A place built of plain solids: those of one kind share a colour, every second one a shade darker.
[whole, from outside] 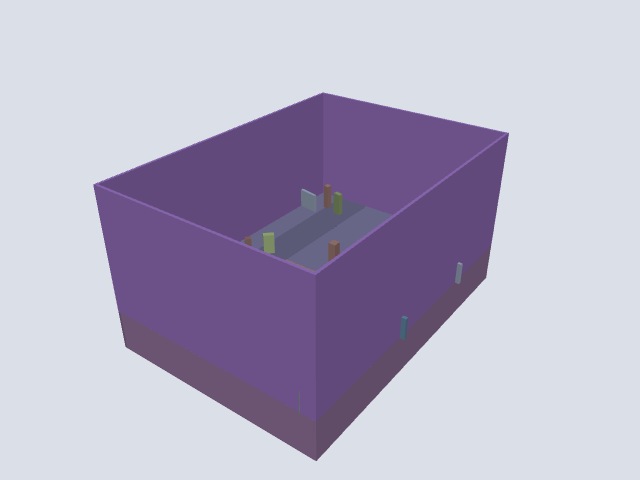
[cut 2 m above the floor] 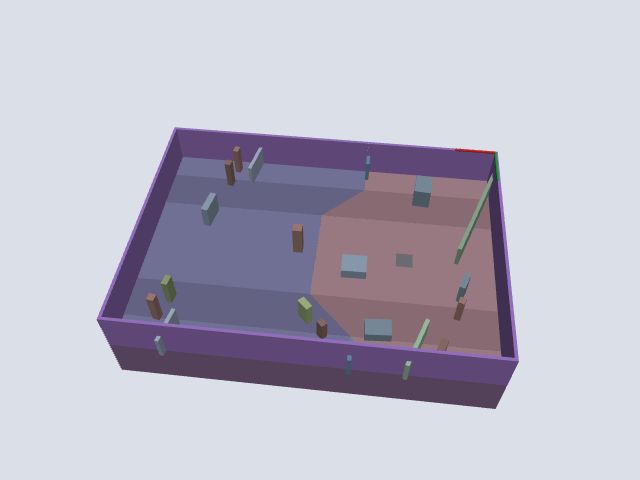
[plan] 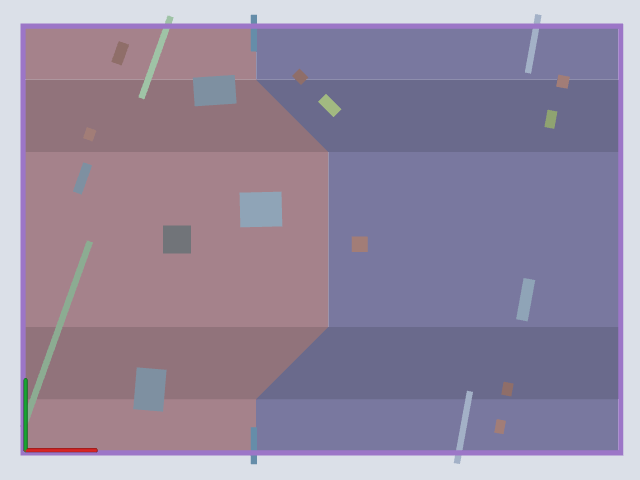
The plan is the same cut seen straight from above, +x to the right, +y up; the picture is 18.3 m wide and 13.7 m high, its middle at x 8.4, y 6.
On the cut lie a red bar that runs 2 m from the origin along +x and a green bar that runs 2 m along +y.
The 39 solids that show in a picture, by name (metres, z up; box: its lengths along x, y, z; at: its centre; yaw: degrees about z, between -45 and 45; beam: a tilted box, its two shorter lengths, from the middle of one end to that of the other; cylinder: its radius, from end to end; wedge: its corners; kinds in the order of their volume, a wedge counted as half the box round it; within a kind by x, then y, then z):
{
 "piece_1": {"wedge": [[6.58, 1.46, -2.3], [6.58, 1.46, 0.0], [8.64, 3.52, -2.3], [8.64, 3.52, 0.0], [16.91, 1.46, -2.3], [16.91, 1.46, 0.0], [16.91, 3.52, -2.3], [16.91, 3.52, 0.0]]},
 "piece_2": {"wedge": [[6.58, 10.58, -2.3], [6.58, 10.58, 0.0], [8.64, 8.51, -2.3], [8.64, 8.51, 0.0], [16.91, 8.51, -2.3], [16.91, 8.51, 0.0], [16.91, 10.58, -2.3], [16.91, 10.58, 0.0]]},
 "piece_3": {"box": [10.34, 1.46, 2.3], "at": [11.74, 0.73, -1.15]},
 "piece_4": {"box": [10.34, 1.45, 2.3], "at": [11.74, 11.3, -1.15]},
 "piece_5": {"box": [8.27, 4.99, 2.3], "at": [12.77, 6.02, -1.15]},
 "deck_1": {"wedge": [[0.0, 1.46, -2.3], [0.0, 1.46, 0.0], [0.0, 3.52, -2.3], [0.0, 3.52, 0.0], [6.58, 1.46, -2.3], [6.58, 1.46, 0.0], [8.64, 3.52, -2.3], [8.64, 3.52, 0.0]]},
 "deck_2": {"wedge": [[0.0, 8.51, -2.3], [0.0, 8.51, 0.0], [0.0, 10.58, -2.3], [0.0, 10.58, 0.0], [6.58, 10.58, -2.3], [6.58, 10.58, 0.0], [8.64, 8.51, -2.3], [8.64, 8.51, 0.0]]},
 "deck_3": {"box": [6.58, 1.46, 2.3], "at": [3.29, 0.73, -1.15]},
 "deck_4": {"box": [6.58, 1.45, 2.3], "at": [3.29, 11.3, -1.15]},
 "deck_5": {"box": [8.64, 4.99, 2.3], "at": [4.32, 6.02, -1.15]},
 "wall_1": {"box": [0.15, 12.33, 6.99], "at": [-0.07, 6.01, 3.44]},
 "wall_2": {"box": [6.72, 0.15, 6.99], "at": [3.21, -0.07, 3.44]},
 "wall_3": {"box": [6.72, 0.15, 6.99], "at": [3.21, 12.11, 3.44]},
 "wall_4": {"box": [10.48, 0.15, 6.99], "at": [11.82, -0.07, 3.44]},
 "wall_5": {"box": [10.48, 0.15, 6.99], "at": [11.82, 12.11, 3.44]},
 "wall_6": {"box": [0.15, 12.33, 6.99], "at": [16.98, 6.01, 3.44]},
 "wallfoot_1": {"box": [0.15, 12.03, 2.3], "at": [-0.07, 6.01, -1.15]},
 "wallfoot_2": {"box": [17.21, 0.15, 2.3], "at": [8.46, -0.07, -1.15]},
 "wallfoot_3": {"box": [17.21, 0.15, 2.3], "at": [8.46, 12.11, -1.15]},
 "pallet_1": {"box": [0.27, 0.89, 1.17], "at": [1.62, 7.76, 0.54], "yaw": -19.7},
 "pallet_2": {"box": [0.86, 1.2, 1.13], "at": [3.54, 1.73, 0.51], "yaw": -4.8},
 "pallet_3": {"box": [1.2, 0.82, 0.55], "at": [5.39, 10.26, 0.23], "yaw": 3.8},
 "pallet_4": {"box": [1.2, 0.99, 0.58], "at": [6.71, 6.87, 0.24], "yaw": 1.3},
 "pallet_5": {"box": [0.34, 1.2, 1.23], "at": [14.27, 4.3, 0.57], "yaw": -10.3},
 "screen_like_deck_1": {"box": [0.18, 5.66, 1.21], "at": [0.88, 3.3, 0.55], "yaw": -19.7},
 "screen_like_deck_2": {"box": [0.19, 2.49, 1.21], "at": [3.72, 11.21, 0.55], "yaw": -19.8},
 "carton_1": {"box": [0.29, 0.34, 1.37], "at": [1.83, 9.02, 0.64], "yaw": -19.7},
 "carton_2": {"box": [0.32, 0.64, 1.34], "at": [2.7, 11.33, 0.62], "yaw": -19.7},
 "carton_3": {"box": [0.31, 0.37, 1.1], "at": [7.84, 10.66, 0.5], "yaw": 45.0},
 "carton_4": {"box": [0.46, 0.44, 1.66], "at": [9.54, 5.88, 0.78]},
 "carton_5": {"box": [0.27, 0.4, 1.58], "at": [13.54, 0.67, 0.74], "yaw": -10.3},
 "carton_6": {"box": [0.29, 0.38, 1.58], "at": [13.75, 1.75, 0.74], "yaw": -10.3},
 "carton_7": {"box": [0.34, 0.35, 1.58], "at": [15.34, 10.52, 0.74], "yaw": -10.3},
 "screen_like_1": {"box": [0.19, 2.1, 1.21], "at": [12.49, 0.65, 0.55], "yaw": -10.3},
 "screen_like_2": {"box": [0.19, 1.7, 1.21], "at": [14.49, 11.6, 0.55], "yaw": -10.3},
 "screen_live_1": {"box": [0.18, 1.05, 1.21], "at": [6.51, 0.13, 0.55]},
 "screen_live_2": {"box": [0.18, 1.05, 1.21], "at": [6.51, 11.9, 0.55]},
 "crate_1": {"box": [0.32, 0.63, 1.24], "at": [8.68, 9.84, 0.57], "yaw": 45.0},
 "crate_2": {"box": [0.29, 0.5, 1.46], "at": [14.99, 9.45, 0.68], "yaw": -10.3}
}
